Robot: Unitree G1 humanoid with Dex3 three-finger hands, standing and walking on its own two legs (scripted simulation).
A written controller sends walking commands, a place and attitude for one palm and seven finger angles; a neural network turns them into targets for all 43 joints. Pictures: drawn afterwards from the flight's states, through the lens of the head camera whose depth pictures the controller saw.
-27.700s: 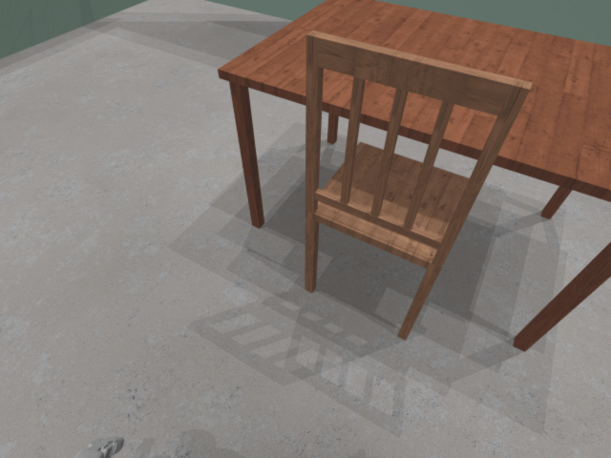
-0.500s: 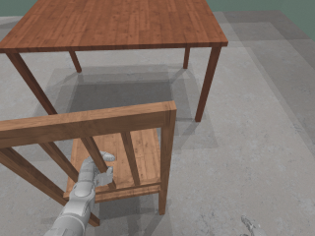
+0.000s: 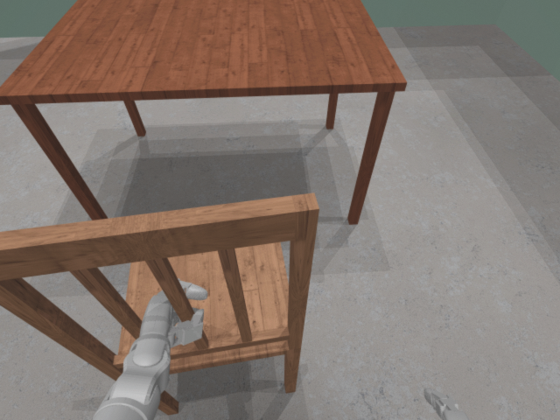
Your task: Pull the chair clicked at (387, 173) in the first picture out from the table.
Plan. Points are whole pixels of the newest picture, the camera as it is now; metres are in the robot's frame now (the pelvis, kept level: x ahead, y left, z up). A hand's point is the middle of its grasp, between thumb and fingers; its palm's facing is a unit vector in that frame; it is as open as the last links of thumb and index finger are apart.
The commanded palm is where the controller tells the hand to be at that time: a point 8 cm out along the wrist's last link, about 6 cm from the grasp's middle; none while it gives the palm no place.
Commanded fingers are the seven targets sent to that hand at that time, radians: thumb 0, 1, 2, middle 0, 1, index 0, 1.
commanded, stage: open the thumb and straighten the fingers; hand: left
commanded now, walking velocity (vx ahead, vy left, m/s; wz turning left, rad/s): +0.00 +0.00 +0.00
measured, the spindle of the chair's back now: (184, 309) +0.30 +0.17 -0.06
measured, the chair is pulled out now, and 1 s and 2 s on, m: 0.53 0.53 0.53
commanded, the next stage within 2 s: draw the fingers out of the gap in 0.74 s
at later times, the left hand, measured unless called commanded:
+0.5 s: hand (196, 318) +0.29 +0.16 -0.08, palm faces +0.07 -0.97 -0.22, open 14.2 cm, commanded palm +0.26 +0.21 -0.06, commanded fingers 0.00 -0.55 0.20 -0.10 -0.29 -0.10 -0.29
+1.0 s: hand (188, 337) +0.26 +0.17 -0.09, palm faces +0.08 -0.97 -0.23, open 17.4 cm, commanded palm +0.23 +0.21 -0.06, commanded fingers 0.00 -0.55 0.20 0.00 0.00 0.00 0.00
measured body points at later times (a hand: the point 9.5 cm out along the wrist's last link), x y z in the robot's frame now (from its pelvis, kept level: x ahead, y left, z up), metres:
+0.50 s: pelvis +0.01 +0.00 -0.03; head +0.05 -0.01 +0.42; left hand +0.28 +0.21 -0.06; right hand +0.14 -0.26 -0.14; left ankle -0.02 +0.14 -0.74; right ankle +0.01 -0.13 -0.74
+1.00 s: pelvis +0.01 +0.00 -0.04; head +0.06 -0.02 +0.41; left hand +0.25 +0.22 -0.07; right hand +0.16 -0.26 -0.14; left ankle -0.02 +0.14 -0.74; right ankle +0.01 -0.13 -0.74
